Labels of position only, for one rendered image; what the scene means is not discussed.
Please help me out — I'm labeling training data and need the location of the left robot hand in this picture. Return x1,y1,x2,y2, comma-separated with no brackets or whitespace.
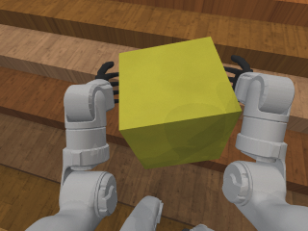
94,61,119,104

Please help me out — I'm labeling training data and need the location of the left robot thigh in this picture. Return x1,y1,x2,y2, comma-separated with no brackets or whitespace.
119,195,164,231

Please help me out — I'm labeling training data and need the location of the right robot upper arm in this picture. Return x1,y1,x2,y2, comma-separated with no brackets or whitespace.
222,160,308,231

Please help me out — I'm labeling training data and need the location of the right robot forearm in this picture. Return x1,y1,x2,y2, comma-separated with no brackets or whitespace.
234,72,295,194

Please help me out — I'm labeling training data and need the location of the carton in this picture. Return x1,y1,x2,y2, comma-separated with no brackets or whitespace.
118,37,242,169

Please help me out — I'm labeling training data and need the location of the left robot forearm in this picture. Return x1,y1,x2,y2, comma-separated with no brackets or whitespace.
59,79,115,208

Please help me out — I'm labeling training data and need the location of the right robot hand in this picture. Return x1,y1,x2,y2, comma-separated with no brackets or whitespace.
223,55,253,102

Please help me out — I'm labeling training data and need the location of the left robot upper arm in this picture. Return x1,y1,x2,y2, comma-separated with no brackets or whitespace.
25,170,117,231

